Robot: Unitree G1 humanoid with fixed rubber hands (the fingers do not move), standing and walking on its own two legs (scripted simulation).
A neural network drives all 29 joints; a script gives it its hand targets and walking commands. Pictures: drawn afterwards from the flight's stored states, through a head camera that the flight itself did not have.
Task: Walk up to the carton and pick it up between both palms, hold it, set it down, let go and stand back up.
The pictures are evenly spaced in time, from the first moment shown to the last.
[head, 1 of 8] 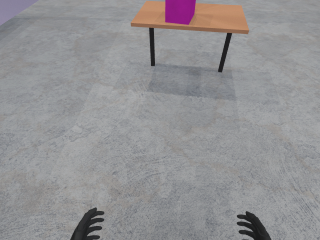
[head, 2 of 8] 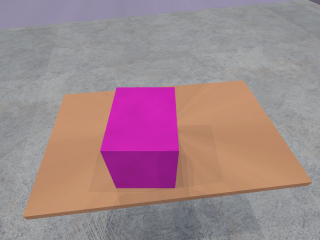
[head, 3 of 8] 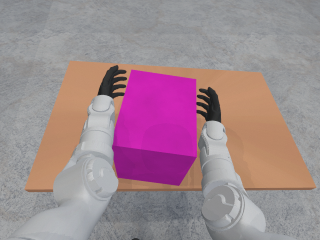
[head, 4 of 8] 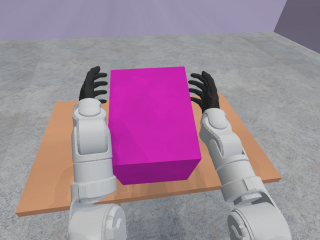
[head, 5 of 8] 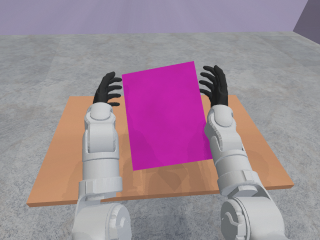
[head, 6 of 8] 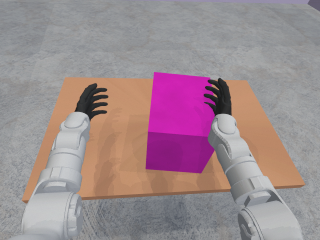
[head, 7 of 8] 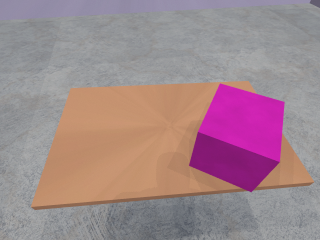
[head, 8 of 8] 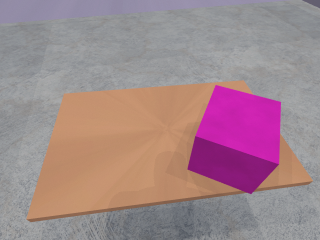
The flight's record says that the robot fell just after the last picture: no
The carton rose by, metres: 0.14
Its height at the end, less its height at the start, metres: -0.01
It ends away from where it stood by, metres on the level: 0.27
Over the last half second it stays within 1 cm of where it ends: yes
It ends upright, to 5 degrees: no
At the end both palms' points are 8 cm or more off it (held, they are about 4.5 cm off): yes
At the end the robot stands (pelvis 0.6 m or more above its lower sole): yes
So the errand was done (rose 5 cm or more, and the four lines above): no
